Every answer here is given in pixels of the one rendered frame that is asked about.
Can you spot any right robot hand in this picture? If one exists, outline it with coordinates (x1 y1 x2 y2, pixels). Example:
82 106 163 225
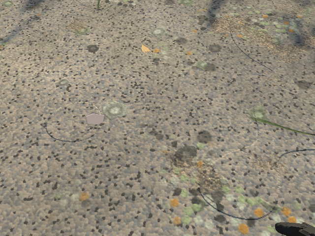
275 222 315 236

